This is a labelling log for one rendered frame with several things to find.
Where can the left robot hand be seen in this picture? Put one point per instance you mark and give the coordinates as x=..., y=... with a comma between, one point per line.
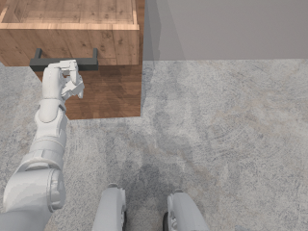
x=55, y=85

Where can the robot left forearm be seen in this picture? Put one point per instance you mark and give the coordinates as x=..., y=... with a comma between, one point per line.
x=48, y=146

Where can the robot left upper arm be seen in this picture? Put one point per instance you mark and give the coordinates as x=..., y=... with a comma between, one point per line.
x=31, y=199

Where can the robot right shin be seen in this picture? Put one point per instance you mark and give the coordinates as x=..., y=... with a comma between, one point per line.
x=172, y=223

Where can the left robot thigh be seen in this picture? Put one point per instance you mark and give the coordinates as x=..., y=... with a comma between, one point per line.
x=111, y=206

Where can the cabinet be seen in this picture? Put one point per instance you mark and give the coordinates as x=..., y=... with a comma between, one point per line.
x=114, y=90

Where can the drawer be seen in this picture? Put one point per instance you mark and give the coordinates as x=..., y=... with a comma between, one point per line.
x=65, y=29

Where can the handle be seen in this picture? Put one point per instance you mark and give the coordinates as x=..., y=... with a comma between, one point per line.
x=38, y=64

